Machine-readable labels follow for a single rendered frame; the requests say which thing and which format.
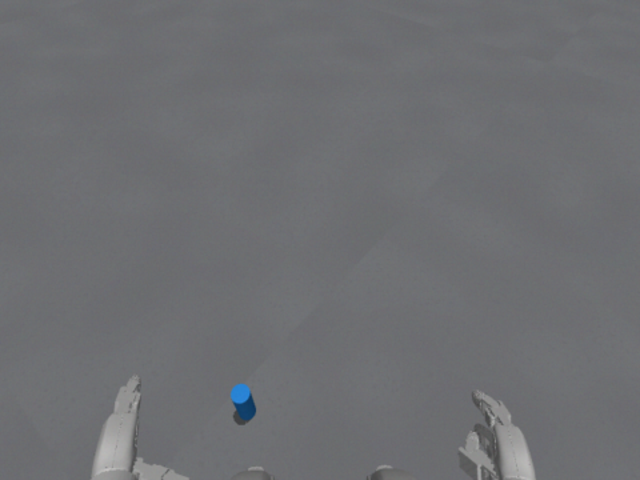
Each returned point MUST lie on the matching left robot hand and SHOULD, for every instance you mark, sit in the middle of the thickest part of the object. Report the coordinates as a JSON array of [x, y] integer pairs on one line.
[[116, 448]]

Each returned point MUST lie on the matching can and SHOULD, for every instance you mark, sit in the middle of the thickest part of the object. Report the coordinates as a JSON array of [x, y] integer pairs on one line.
[[243, 401]]

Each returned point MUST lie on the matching right robot hand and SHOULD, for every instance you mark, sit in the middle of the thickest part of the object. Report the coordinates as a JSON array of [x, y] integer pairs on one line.
[[508, 455]]

